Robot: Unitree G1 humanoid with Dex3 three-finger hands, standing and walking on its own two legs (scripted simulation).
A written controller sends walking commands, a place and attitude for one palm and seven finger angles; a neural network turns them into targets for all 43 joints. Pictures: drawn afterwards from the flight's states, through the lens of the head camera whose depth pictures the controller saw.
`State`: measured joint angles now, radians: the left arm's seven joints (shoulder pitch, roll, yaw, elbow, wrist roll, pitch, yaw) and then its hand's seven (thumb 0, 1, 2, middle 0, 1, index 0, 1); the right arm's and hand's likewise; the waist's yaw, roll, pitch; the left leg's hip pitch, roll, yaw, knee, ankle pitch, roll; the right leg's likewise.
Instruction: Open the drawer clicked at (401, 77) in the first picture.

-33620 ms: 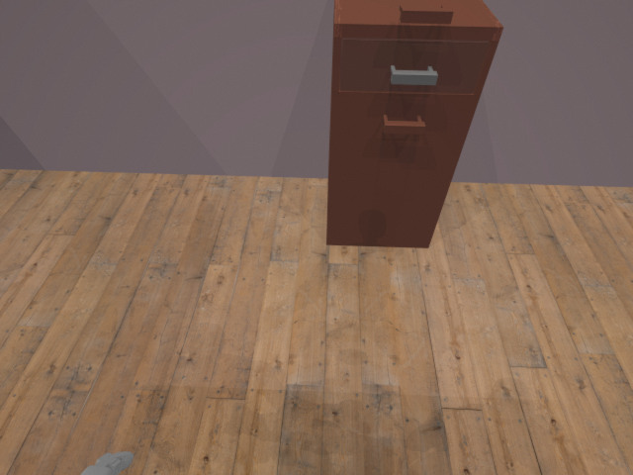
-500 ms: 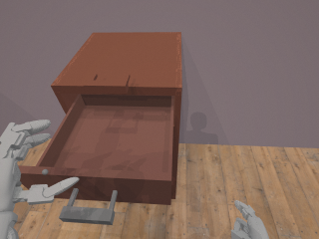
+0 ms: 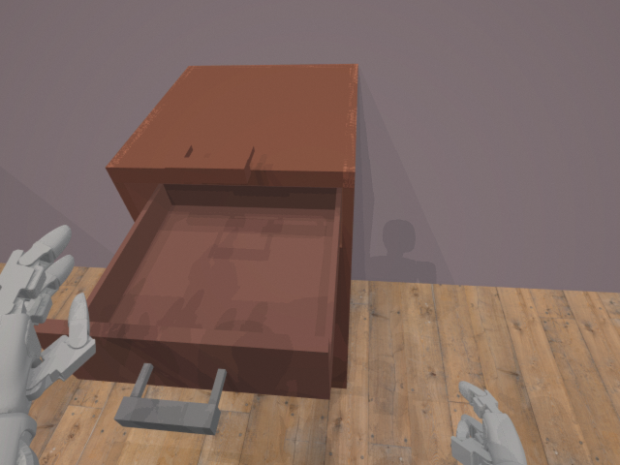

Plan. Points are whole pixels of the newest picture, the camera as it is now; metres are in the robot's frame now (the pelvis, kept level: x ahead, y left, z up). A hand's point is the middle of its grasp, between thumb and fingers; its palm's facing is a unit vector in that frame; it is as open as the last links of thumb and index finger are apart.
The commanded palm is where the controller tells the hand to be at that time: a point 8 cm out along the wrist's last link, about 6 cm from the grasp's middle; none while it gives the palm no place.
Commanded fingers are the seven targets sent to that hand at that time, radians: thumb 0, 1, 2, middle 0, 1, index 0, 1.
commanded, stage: draw the hand back to the body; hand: left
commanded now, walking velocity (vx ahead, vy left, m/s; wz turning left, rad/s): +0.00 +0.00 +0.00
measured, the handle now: (175, 395) +0.20 +0.21 +0.00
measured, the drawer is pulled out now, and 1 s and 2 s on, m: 0.30 0.30 0.30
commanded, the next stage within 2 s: step back with the hand held close in 0.06 s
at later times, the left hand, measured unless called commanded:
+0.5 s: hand (91, 365) +0.17 +0.23 +0.15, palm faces +0.24 -0.83 -0.50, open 7.4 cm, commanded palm +0.10 +0.28 +0.19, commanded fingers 0.00 0.90 0.90 -0.20 -0.30 -0.20 -0.30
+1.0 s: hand out of the picture +0.10 +0.26 +0.17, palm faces +0.35 -0.80 -0.49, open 7.4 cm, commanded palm +0.03 +0.30 +0.19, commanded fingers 0.00 0.90 0.90 -0.20 -0.30 -0.20 -0.30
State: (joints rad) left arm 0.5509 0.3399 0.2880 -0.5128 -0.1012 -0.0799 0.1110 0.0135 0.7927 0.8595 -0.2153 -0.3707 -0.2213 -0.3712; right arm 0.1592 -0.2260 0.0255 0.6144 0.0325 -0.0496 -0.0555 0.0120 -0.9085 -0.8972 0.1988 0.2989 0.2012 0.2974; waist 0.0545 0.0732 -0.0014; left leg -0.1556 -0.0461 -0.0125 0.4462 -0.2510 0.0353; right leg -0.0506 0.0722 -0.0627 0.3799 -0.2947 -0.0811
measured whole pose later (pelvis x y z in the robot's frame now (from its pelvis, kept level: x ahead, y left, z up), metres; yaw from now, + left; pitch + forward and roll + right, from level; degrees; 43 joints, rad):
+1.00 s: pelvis -0.09 +0.02 -0.02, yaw +0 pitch +1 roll -2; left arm 0.62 0.42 0.42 -0.69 -0.04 -0.19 0.12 0.02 0.89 0.90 -0.21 -0.31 -0.22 -0.31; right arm 0.20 -0.19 0.03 0.54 0.02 -0.06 -0.04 0.01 -0.91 -0.90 0.20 0.30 0.20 0.30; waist 0.00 0.00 0.03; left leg -0.46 -0.03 0.01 0.63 -0.24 0.06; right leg -0.36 0.07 -0.08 0.58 -0.24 -0.06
